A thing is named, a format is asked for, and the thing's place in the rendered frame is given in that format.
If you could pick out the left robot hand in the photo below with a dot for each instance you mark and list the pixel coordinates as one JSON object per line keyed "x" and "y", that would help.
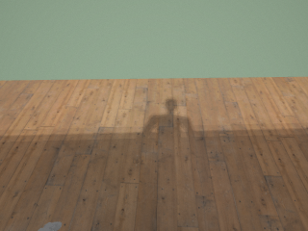
{"x": 51, "y": 226}

